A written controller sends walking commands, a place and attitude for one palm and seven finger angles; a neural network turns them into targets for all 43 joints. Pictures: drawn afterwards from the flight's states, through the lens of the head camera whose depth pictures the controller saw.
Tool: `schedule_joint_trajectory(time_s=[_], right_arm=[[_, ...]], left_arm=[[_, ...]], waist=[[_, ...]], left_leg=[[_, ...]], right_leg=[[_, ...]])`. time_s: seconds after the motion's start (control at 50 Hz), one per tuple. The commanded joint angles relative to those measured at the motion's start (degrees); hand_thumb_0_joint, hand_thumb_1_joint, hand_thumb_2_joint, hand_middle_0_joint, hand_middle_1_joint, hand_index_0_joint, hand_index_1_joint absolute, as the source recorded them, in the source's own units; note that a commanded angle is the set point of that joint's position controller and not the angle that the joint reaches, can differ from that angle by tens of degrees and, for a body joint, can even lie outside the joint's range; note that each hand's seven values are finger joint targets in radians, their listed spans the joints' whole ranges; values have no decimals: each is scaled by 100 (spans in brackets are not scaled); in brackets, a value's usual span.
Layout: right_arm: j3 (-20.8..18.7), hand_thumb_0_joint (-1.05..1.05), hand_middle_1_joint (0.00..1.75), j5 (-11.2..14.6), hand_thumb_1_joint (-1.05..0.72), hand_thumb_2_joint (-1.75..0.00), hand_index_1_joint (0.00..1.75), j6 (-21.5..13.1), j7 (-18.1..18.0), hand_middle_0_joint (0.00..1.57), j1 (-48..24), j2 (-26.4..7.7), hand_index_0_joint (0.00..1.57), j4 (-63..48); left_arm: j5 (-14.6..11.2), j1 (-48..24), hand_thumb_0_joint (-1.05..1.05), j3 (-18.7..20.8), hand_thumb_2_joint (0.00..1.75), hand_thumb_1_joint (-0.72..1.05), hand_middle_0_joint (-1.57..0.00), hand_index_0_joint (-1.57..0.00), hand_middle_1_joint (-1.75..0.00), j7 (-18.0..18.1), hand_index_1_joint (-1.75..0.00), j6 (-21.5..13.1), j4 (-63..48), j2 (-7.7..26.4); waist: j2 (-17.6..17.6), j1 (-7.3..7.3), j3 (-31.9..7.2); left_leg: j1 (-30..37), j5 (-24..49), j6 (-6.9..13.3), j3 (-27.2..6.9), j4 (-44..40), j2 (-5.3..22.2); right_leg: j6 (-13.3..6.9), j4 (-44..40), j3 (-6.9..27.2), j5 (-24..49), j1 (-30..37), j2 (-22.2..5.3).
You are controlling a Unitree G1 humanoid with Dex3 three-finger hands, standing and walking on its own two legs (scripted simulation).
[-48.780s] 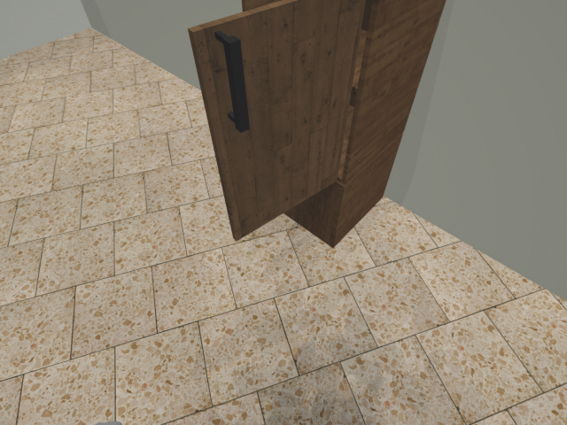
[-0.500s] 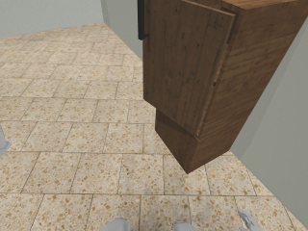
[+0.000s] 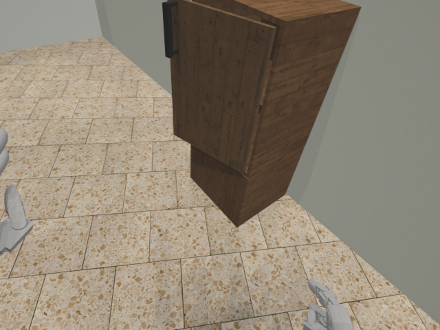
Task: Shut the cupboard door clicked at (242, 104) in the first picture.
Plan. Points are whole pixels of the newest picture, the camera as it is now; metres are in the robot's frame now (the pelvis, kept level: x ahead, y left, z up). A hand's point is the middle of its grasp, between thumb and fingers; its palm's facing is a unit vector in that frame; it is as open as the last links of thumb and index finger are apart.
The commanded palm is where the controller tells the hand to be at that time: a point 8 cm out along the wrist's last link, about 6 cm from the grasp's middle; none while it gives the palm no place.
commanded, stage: stop stepping back and stand still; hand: left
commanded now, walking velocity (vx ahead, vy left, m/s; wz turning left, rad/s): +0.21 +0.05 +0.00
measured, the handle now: (172, 30) +1.01 +0.21 +0.15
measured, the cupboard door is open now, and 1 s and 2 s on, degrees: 15 15 15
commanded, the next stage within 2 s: let the arm hang, fingers relaxed in 0.54 s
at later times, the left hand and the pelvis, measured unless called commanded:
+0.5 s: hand (55, 244) +0.19 +0.23 +0.15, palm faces +0.38 -0.81 -0.45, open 7.4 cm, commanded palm +0.13 +0.28 +0.17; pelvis -0.03 -0.02 -0.02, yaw -3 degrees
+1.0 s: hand out of the picture +0.00 +0.18 -0.19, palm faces -0.03 -0.99 -0.15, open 7.0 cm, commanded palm none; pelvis -0.05 +0.00 -0.01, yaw -2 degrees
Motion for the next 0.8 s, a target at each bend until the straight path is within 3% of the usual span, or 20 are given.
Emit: schedule_joint_trajectory(time_s=[0.0, 0.02, 0.04, 0.06, 0.08, 0.1, 0.14, 0.18, 0.24, 0.3, 0.36, 0.4, 0.46, 0.5, 0.56, 0.6, 0.62, 0.66, 0.72, 0.78], right_arm=[[-435, 0, 30, 36, -90, -90, 30, -21, -168, 20, -653, -1053, 20, -819], [-407, 0, 30, 25, -90, -90, 30, 43, -164, 20, -682, -957, 20, -809], [-407, 0, 30, -8, -90, -90, 30, 116, -166, 20, -683, -938, 20, -745], [-378, 0, 30, -33, -90, -90, 30, 77, -171, 20, -713, -1002, 20, -693], [-352, 0, 30, -45, -90, -90, 30, -21, -148, 20, -650, -988, 20, -664], [-435, 0, 30, 100, -90, -90, 30, -74, -155, 20, -516, -1009, 20, -500], [-445, 0, 30, 48, -90, -90, 30, -31, -240, 20, -544, -1063, 20, -464], [-397, 0, 30, 29, -90, -90, 30, 18, -285, 20, -540, -1013, 20, -329], [-499, 0, 30, 10, -90, -90, 30, -43, -384, 20, -498, -1130, 20, -234], [-587, 0, 30, 34, -90, -90, 30, -155, -460, 20, -442, -1241, 20, -276], [-611, 0, 30, 58, -90, -90, 30, -251, -437, 20, -417, -1375, 20, -439], [-459, 0, 30, -56, -90, -90, 30, -307, -409, 20, -492, -1203, 20, -342], [-419, 0, 30, -43, -90, -90, 30, -435, -331, 20, -559, -1157, 20, -229], [-412, 0, 30, 10, -90, -90, 30, -427, -316, 20, -540, -1147, 20, -272], [-404, 0, 30, 75, -90, -90, 30, -214, -218, 20, -447, -960, 20, -208], [-402, 0, 30, 107, -90, -90, 30, -68, -198, 20, -449, -964, 20, -262], [-626, 0, 30, 31, -90, -90, 30, -328, 237, 20, -1051, -2043, 20, 510], [-623, 0, 30, 33, -90, -90, 30, 16, 176, 20, -508, -1651, 20, 428], [-466, 0, 30, 4, -90, -90, 30, 324, 165, 20, -575, -1678, 20, 506], [-391, 0, 30, -115, -90, -90, 30, 447, 137, 20, -665, -1672, 20, 509]], left_arm=[[42, -77, 0, 997, 90, 90, -20, -20, -30, 170, -30, -201, -1172, 1398], [9, -89, 0, 1054, 90, 90, -20, -20, -30, 172, -30, -211, -1331, 1481], [28, -186, 0, 1241, 90, 90, -20, -20, -30, 193, -30, -240, -1410, 1758], [41, -371, 0, 1448, 90, 90, -20, -20, -30, 247, -30, -360, -1655, 2039], [44, -355, 0, 1680, 90, 90, -20, -20, -30, 314, -30, -528, -1671, 2233], [33, -365, 0, 1366, 90, 90, -20, -20, -30, 329, -30, -499, -1431, 1770], [57, 164, 0, 1056, 90, 90, -20, -20, -30, 313, -30, -395, -852, 1232], [128, -72, 0, 881, 90, 90, -20, -20, -30, 313, -30, -447, -416, 1076], [195, -650, 0, 458, 90, 90, -20, -20, -30, 290, -30, -434, 41, 881], [209, -758, 0, 414, 90, 90, -20, -20, -30, 293, -30, -491, -191, 993], [213, -595, 0, 753, 90, 90, -20, -20, -30, 278, -30, -621, -997, 1244], [192, -408, 0, 992, 90, 90, -20, -20, -30, 239, -30, -718, -1289, 1487], [239, -596, 0, 949, 90, 90, -20, -20, -30, 232, -30, -702, -1429, 1317], [184, -179, 0, 1151, 90, 90, -20, -20, -30, 232, -30, -664, -1126, 1364], [60, 248, 0, 1109, 90, 90, -20, -20, -30, 218, -30, -623, -450, 1137], [66, 420, 0, 1028, 90, 90, -20, -20, -30, 207, -30, -509, -52, 977], [699, -192, 0, -1595, 90, 90, -20, -20, -30, -618, -30, 512, 3361, 288], [545, -327, 0, -1760, 90, 90, -20, -20, -30, -776, -30, 1051, 3340, -169], [512, -884, 0, -1881, 90, 90, -20, -20, -30, -823, -30, 1046, 4148, -165], [545, -1126, 0, -1934, 90, 90, -20, -20, -30, -811, -30, 964, 5078, 27]], waist=[[1070, 23, -332], [465, 40, -394], [-460, 66, -256], [-742, 228, -113], [-721, 251, -94], [-1026, 186, -511], [-575, 135, 13], [-333, 108, 337], [-507, 77, 738], [-220, 80, 765], [678, 79, 85], [1398, 120, -259], [964, 111, 54], [626, 103, -13], [-605, 38, -435], [-606, 61, -574], [-132, -13, -157], [-35, -38, -304], [-912, 172, 46], [-1727, 179, 139]], left_leg=[[-219, -2741, -53, -362, -921, -125], [-325, -2134, -40, -252, 168, -331], [-697, -1559, -66, -334, 1530, -593], [-1489, -1470, -37, -500, 2299, -649], [-1897, -1558, -86, -467, 2811, -651], [-2046, -1699, -137, -616, 3117, -766], [-1905, -1132, -94, -716, 2629, -560], [-980, -788, -3, -492, 1847, -567], [42, -678, 82, -284, 1139, -675], [592, -800, 187, -301, 283, -715], [1312, 732, 638, -1345, -257, -66], [1432, 1647, 848, -2028, -440, 380], [388, 374, 650, -1623, -710, 394], [108, -33, 380, -1094, -339, -53], [52, 462, 116, -524, 819, -578], [16, 294, 108, -484, 600, -641], [-317, 1551, 143, -840, 1453, -404], [570, 1490, 145, -822, 1067, -459], [248, 1355, 389, -1288, 671, -155], [426, 1709, 305, -1148, 756, -438]], right_leg=[[-408, -1954, -160, 156, 1121, -69], [-707, -2426, 615, 153, 1020, -697], [-1135, -3019, 2057, 79, 636, -1624], [-1463, -3139, 2645, 1450, 909, -2270], [-1602, -3010, 2662, 3023, 1282, -2442], [-1505, -2641, 2492, 3235, 1767, -2223], [-1341, -2284, 1773, 3554, 1355, -1865], [-1105, -2442, 1236, 2171, 345, -1620], [-931, -2711, 1211, -37, -664, -1532], [-800, -2364, 1269, -146, -637, -1346], [-184, -641, 779, 2319, -361, -540], [-54, -160, 349, 855, -561, -264], [-106, -1059, 303, 393, 284, -258], [-217, -1756, 583, 1391, 679, -399], [-473, -1932, 1794, 4207, 960, -1287], [-412, -1714, 1617, 5238, 1269, -1319], [-513, -711, 961, 6465, 683, -1554], [-387, -864, 839, 4690, 8, -1097], [-239, -1070, 570, 2360, -165, -778], [-388, -1359, 857, 3644, 78, -960]])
